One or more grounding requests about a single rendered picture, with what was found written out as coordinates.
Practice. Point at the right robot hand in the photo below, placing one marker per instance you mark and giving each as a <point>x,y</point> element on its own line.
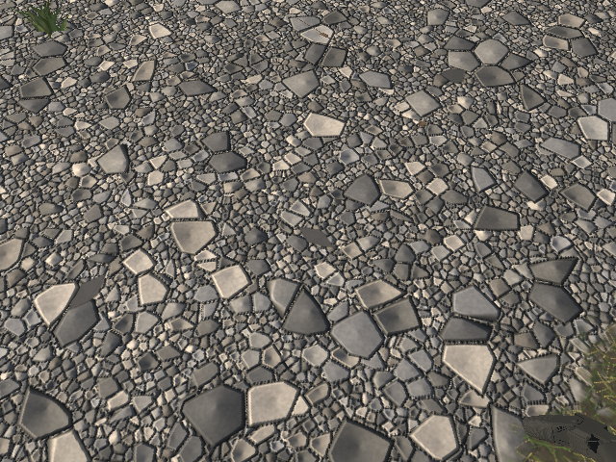
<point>579,432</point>

